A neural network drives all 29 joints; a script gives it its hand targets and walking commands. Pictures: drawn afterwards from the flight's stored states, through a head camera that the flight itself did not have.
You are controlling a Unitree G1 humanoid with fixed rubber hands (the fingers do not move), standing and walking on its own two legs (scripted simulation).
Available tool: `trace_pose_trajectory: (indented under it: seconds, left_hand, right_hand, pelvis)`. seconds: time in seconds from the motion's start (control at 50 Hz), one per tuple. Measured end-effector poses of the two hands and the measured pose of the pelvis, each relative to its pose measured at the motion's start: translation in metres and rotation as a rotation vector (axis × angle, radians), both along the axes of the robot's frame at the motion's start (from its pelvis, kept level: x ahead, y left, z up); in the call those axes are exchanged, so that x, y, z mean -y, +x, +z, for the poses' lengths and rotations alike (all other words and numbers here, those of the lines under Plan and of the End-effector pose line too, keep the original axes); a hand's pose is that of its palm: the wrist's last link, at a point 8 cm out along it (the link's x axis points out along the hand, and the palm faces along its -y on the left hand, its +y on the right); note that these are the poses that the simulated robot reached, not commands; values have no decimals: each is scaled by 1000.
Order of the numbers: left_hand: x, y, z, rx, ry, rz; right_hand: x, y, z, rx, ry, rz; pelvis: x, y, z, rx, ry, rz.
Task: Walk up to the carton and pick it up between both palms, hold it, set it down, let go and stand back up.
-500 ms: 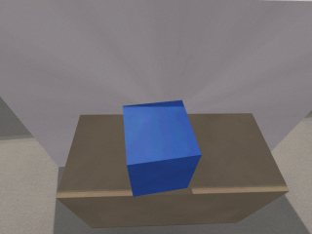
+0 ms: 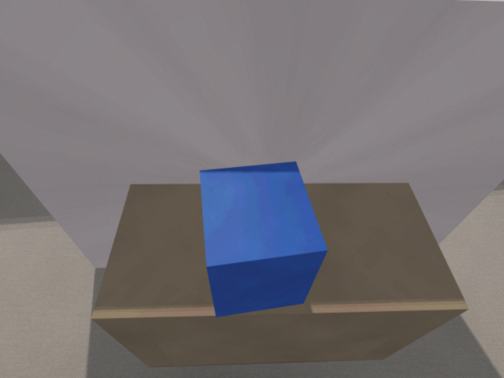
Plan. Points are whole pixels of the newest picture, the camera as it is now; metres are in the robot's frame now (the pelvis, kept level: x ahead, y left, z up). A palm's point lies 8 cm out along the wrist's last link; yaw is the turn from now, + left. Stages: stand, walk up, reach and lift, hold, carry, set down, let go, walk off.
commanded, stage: stand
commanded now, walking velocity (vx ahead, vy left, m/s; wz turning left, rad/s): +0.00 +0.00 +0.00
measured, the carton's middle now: (254, 241) +0.39 +0.01 -0.10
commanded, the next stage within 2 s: none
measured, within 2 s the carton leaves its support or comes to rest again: neither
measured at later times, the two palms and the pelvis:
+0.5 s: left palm out of the picture -0.01 +0.23 -0.14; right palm out of the picture +0.00 -0.24 -0.14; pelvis +0.00 +0.00 +0.00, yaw +0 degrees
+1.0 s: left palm out of the picture -0.01 +0.23 -0.14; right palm out of the picture +0.00 -0.24 -0.14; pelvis +0.00 +0.00 +0.00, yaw +0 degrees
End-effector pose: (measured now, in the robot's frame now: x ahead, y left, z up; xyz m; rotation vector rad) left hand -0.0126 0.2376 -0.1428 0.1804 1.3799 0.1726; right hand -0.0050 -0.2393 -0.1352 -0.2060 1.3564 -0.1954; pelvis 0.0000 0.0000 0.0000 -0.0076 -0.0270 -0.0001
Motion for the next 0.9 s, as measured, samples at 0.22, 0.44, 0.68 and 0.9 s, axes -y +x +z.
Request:
trace_pose_trajectory:
  seconds: [0.22,0.44,0.68,0.9]
  left_hand:
    - [0,0,0,-6,0,-4]
    - [2,3,0,4,-2,-4]
    - [3,1,-1,-3,-4,0]
    - [2,-1,0,-18,1,0]
  right_hand:
    - [-1,1,-1,3,3,-3]
    - [0,1,0,2,1,-7]
    - [1,0,0,-8,0,-5]
    - [-1,2,-1,-7,6,-4]
  pelvis:
    - [-1,0,0,-3,0,-2]
    - [0,1,0,-4,1,-2]
    - [1,1,0,-5,1,-2]
    - [1,3,0,-8,2,-3]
